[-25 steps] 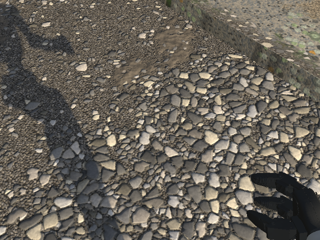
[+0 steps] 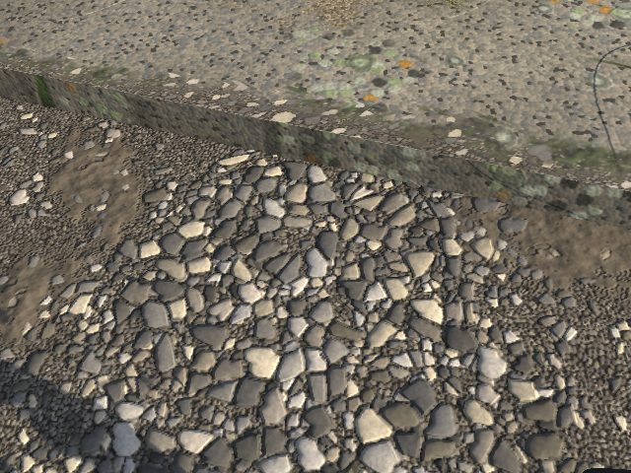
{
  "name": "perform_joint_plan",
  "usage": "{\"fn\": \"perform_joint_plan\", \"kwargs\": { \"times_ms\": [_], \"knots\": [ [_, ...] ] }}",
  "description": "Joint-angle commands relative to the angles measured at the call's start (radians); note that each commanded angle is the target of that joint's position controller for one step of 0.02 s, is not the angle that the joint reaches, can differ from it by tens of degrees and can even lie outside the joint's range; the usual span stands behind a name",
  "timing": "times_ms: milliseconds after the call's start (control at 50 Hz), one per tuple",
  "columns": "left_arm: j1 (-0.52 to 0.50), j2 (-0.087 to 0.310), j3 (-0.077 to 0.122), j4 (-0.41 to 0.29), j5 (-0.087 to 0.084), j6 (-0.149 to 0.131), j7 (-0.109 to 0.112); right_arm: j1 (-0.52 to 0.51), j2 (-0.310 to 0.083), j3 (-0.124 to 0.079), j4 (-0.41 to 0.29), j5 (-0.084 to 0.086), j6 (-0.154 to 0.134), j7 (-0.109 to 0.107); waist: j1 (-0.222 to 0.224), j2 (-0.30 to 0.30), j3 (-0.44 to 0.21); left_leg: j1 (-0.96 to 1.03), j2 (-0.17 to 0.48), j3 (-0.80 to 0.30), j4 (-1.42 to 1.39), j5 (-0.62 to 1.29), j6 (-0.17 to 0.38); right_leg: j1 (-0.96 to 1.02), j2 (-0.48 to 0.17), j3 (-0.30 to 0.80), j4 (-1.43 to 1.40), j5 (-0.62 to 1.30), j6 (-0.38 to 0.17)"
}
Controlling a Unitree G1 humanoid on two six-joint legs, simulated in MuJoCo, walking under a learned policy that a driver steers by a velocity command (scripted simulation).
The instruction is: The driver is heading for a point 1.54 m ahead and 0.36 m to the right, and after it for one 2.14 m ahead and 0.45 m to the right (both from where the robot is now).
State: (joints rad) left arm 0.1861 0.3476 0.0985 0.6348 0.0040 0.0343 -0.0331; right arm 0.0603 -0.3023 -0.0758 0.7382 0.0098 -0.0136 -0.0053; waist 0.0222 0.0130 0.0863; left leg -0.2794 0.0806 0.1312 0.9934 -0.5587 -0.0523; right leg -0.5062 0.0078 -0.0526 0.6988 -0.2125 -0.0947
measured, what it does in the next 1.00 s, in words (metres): walks ahead, turning right: left foot, then right foot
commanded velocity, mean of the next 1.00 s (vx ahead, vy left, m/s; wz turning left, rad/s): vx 0.03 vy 0.00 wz -0.51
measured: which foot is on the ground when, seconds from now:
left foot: up 0.00-0.36, down 0.38-0.80, up 0.82-1.00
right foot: down 0.00-0.38, up 0.40-0.78, down 0.80-1.00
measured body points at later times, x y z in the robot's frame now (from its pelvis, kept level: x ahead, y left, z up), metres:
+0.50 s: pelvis +0.09 +0.07 +0.03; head +0.13 +0.06 +0.47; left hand +0.40 +0.25 -0.05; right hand +0.09 -0.26 -0.06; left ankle +0.18 +0.15 -0.71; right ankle +0.05 -0.05 -0.65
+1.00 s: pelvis +0.10 +0.06 +0.02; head +0.13 +0.04 +0.47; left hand +0.39 +0.20 -0.06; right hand +0.04 -0.25 -0.09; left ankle +0.15 +0.16 -0.66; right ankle +0.01 -0.05 -0.71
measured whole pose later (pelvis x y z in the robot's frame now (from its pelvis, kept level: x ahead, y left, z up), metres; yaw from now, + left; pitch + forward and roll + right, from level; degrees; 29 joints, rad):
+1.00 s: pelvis +0.10 +0.06 +0.02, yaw -27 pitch +2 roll -1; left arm 0.11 0.26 0.06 0.63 0.01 0.03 0.05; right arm 0.22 -0.33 -0.08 0.77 0.03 0.06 0.01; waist -0.04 0.02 0.06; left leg -0.49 0.05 0.05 0.97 -0.44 -0.07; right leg -0.20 -0.06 -0.09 0.47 -0.29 0.03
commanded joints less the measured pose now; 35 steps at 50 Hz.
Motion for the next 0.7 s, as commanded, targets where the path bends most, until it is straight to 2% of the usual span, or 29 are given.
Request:
{"fn": "perform_joint_plan", "kwargs": {
  "times_ms": [20, 40, 60, 80, 120, 180, 240, 300, 340, 360, 380, 400, 420, 440, 460, 480, 500, 540, 560, 620, 660, 700],
  "knots": [
    [0.101, 0.227, 0.055, -0.087, -0.001, -0.058, -0.007, -0.005, -0.129, -0.022, -0.110, -0.001, -0.015, 0.001, 0.013, -0.139, -0.279, -0.446, -0.112, -0.249, 0.341, -0.029, 0.028, 0.536, -0.308, 0.716, -0.412, 0.163, -0.259],
    [0.063, 0.189, 0.047, -0.087, -0.024, -0.058, 0.002, -0.023, -0.115, -0.021, -0.093, -0.014, -0.015, -0.010, -0.009, -0.050, -0.220, -0.441, -0.080, -0.260, 0.264, 0.039, 0.036, 0.468, -0.262, 0.643, -0.404, 0.097, -0.199],
    [0.018, 0.165, 0.039, -0.099, -0.030, -0.050, 0.019, -0.037, -0.125, -0.023, -0.090, -0.027, -0.013, -0.018, -0.026, -0.058, -0.198, -0.403, -0.065, -0.274, 0.178, 0.094, 0.038, 0.392, -0.235, 0.588, -0.393, 0.110, -0.172],
    [-0.013, 0.149, 0.034, -0.119, -0.021, -0.038, 0.038, -0.048, -0.128, -0.026, -0.086, -0.028, -0.009, -0.016, -0.040, -0.072, -0.203, -0.335, -0.068, -0.275, 0.115, 0.130, 0.037, 0.338, -0.193, 0.535, -0.392, 0.138, -0.146],
    [-0.017, 0.155, 0.039, -0.134, -0.009, -0.023, 0.060, -0.046, -0.093, -0.018, -0.068, -0.021, -0.009, -0.011, -0.041, -0.069, -0.230, -0.277, -0.109, -0.258, -0.004, 0.174, 0.015, 0.326, -0.149, 0.485, -0.370, 0.244, -0.129],
    [0.008, 0.170, 0.049, -0.137, -0.020, -0.006, 0.078, -0.053, -0.062, -0.007, -0.055, -0.010, -0.005, -0.007, -0.027, -0.067, -0.251, -0.242, -0.144, -0.272, -0.138, 0.221, -0.019, 0.327, -0.133, 0.503, -0.348, 0.236, -0.124],
    [-0.012, 0.160, 0.049, -0.150, -0.019, 0.009, 0.081, -0.056, -0.071, -0.010, -0.048, -0.005, 0.000, -0.003, -0.016, -0.125, -0.227, -0.192, -0.160, -0.279, -0.228, 0.274, -0.027, 0.272, -0.106, 0.538, -0.351, 0.098, -0.099],
    [-0.022, 0.150, 0.049, -0.159, -0.019, 0.019, 0.072, -0.053, -0.085, -0.017, -0.049, -0.004, -0.009, 0.003, -0.003, -0.176, -0.205, -0.135, -0.166, -0.284, -0.334, 0.272, -0.014, 0.257, -0.090, 0.591, -0.333, 0.052, -0.081],
    [-0.041, 0.145, 0.048, -0.169, -0.023, 0.023, 0.067, -0.016, -0.103, -0.028, -0.041, -0.002, -0.020, 0.009, -0.015, -0.199, -0.201, -0.058, -0.159, -0.281, -0.455, 0.294, 0.003, 0.247, -0.074, 0.628, -0.303, 0.057, -0.063],
    [-0.062, 0.138, 0.044, -0.174, -0.029, 0.026, 0.066, 0.025, -0.111, -0.035, -0.028, -0.002, -0.024, 0.010, -0.039, -0.195, -0.200, 0.018, -0.143, -0.268, -0.566, 0.372, 0.016, 0.220, -0.048, 0.623, -0.270, 0.032, -0.041],
    [-0.037, 0.105, 0.033, -0.174, -0.032, 0.028, 0.063, 0.053, -0.148, -0.048, -0.022, -0.009, -0.022, 0.006, -0.034, -0.125, -0.216, 0.127, -0.040, -0.324, -0.658, 0.417, 0.054, 0.156, 0.009, 0.572, -0.177, -0.135, -0.001],
    [0.036, 0.046, 0.016, -0.172, -0.029, 0.028, 0.058, 0.022, -0.220, -0.058, -0.042, -0.027, -0.009, -0.002, 0.026, 0.117, -0.224, 0.222, 0.182, -0.558, -0.710, 0.404, 0.161, 0.007, 0.142, 0.384, 0.043, -0.384, 0.050],
    [0.045, 0.114, 0.035, -0.186, -0.027, 0.015, 0.052, -0.003, -0.214, -0.057, -0.048, -0.062, -0.009, -0.003, 0.044, 0.266, -0.167, 0.133, 0.288, -0.727, -0.760, 0.405, 0.268, -0.111, 0.139, 0.288, 0.256, -0.389, 0.093],
    [0.045, 0.187, 0.054, -0.162, -0.021, 0.010, 0.049, -0.057, -0.154, -0.042, -0.079, -0.056, -0.012, -0.010, 0.044, 0.190, -0.134, 0.109, 0.268, -0.645, -0.749, 0.382, 0.271, -0.123, 0.066, 0.263, 0.370, -0.312, 0.119],
    [0.045, 0.195, 0.060, -0.139, -0.023, 0.014, 0.048, -0.085, -0.115, -0.033, -0.091, -0.041, -0.008, -0.020, 0.039, 0.131, -0.114, 0.090, 0.200, -0.526, -0.731, 0.346, 0.234, -0.120, 0.044, 0.241, 0.414, -0.238, 0.134],
    [0.059, 0.169, 0.055, -0.123, -0.019, 0.023, 0.052, -0.090, -0.108, -0.028, -0.098, -0.028, -0.002, -0.032, 0.035, 0.099, -0.114, 0.107, 0.158, -0.456, -0.717, 0.351, 0.212, -0.134, 0.033, 0.221, 0.478, -0.189, 0.149],
    [0.071, 0.147, 0.047, -0.122, -0.020, 0.028, 0.047, -0.084, -0.106, -0.024, -0.097, -0.022, 0.002, -0.040, 0.025, 0.090, -0.103, 0.112, 0.152, -0.403, -0.712, 0.403, 0.219, -0.155, 0.016, 0.199, 0.538, -0.162, 0.163],
    [0.030, 0.118, 0.032, -0.143, -0.036, 0.028, 0.043, -0.037, -0.115, -0.021, -0.092, -0.031, 0.008, -0.049, -0.009, 0.094, -0.096, 0.143, 0.139, -0.307, -0.725, 0.480, 0.238, -0.186, -0.025, 0.128, 0.532, -0.128, 0.183],
    [-0.011, 0.102, 0.022, -0.158, -0.036, 0.024, 0.044, 0.005, -0.121, -0.022, -0.083, -0.035, 0.012, -0.049, -0.041, 0.099, -0.102, 0.178, 0.143, -0.296, -0.726, 0.510, 0.256, -0.195, -0.041, 0.113, 0.494, -0.128, 0.194],
    [-0.062, 0.067, 0.001, -0.176, -0.020, 0.016, 0.051, 0.085, -0.152, -0.028, -0.061, -0.034, 0.020, -0.032, -0.083, 0.103, -0.145, 0.258, 0.174, -0.293, -0.708, 0.610, 0.299, -0.151, -0.053, 0.122, 0.369, -0.190, 0.209],
    [-0.054, 0.033, -0.018, -0.166, -0.004, 0.011, 0.056, 0.068, -0.165, -0.028, -0.057, -0.024, 0.020, -0.012, -0.069, 0.110, -0.173, 0.228, 0.169, -0.267, -0.685, 0.685, 0.303, -0.026, -0.039, 0.117, 0.237, -0.241, 0.196],
    [-0.022, 0.011, -0.030, -0.131, 0.001, 0.009, 0.059, 0.042, -0.140, -0.014, -0.046, -0.012, 0.013, 0.011, -0.047, 0.135, -0.181, 0.163, 0.148, -0.247, -0.673, 0.703, 0.291, 0.126, -0.028, 0.091, 0.058, -0.234, 0.183]
  ]
}}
